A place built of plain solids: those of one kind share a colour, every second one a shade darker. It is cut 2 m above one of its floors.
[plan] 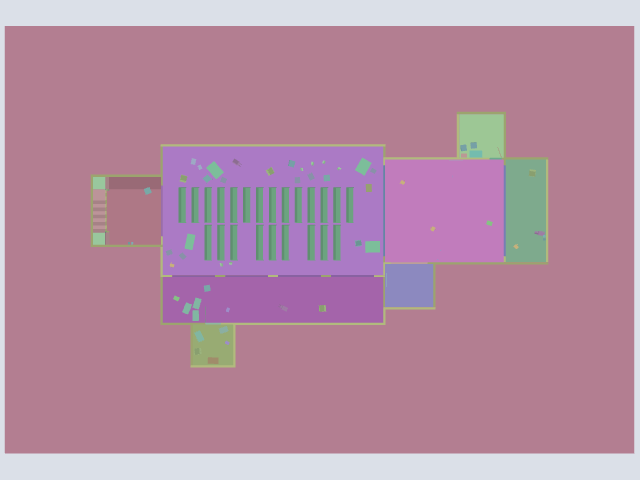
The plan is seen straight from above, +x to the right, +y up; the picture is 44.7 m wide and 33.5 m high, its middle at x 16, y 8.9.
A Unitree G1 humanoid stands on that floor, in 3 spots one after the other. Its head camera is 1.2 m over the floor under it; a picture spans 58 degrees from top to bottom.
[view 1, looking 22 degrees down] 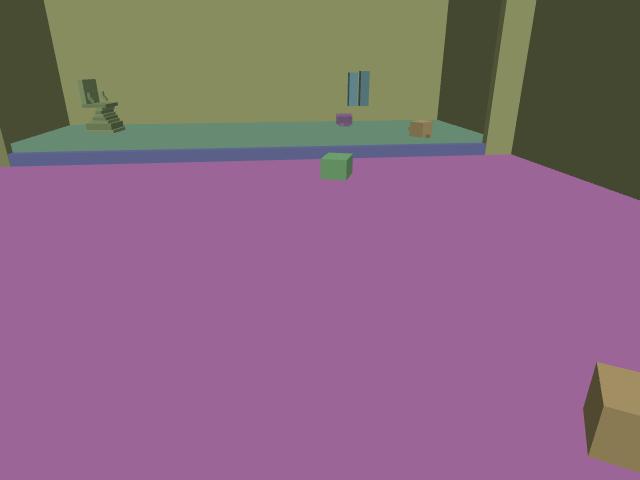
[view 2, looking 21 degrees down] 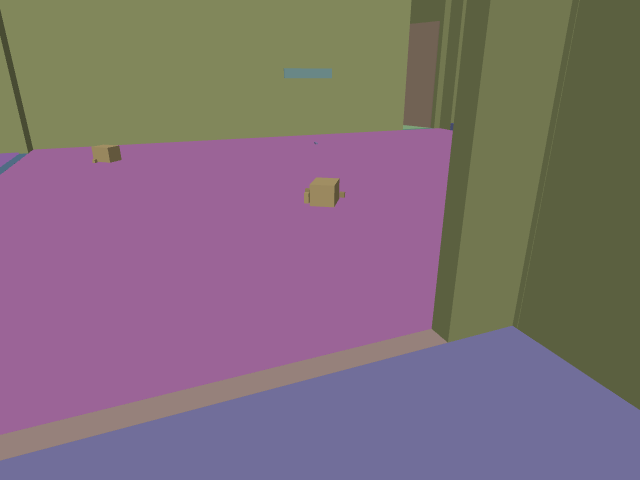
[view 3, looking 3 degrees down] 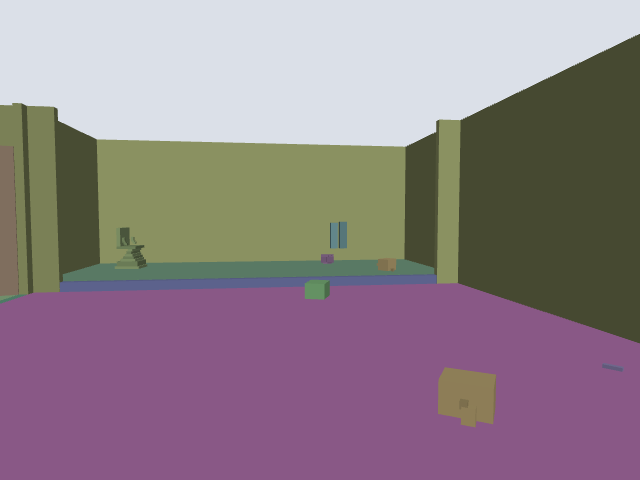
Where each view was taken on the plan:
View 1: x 22.93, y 10.88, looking -7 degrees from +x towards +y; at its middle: floor_chancel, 3.20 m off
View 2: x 22.27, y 5.83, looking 68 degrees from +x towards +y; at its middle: floor_chancel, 3.35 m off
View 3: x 21.41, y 10.94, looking -8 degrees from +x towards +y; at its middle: wall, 10.48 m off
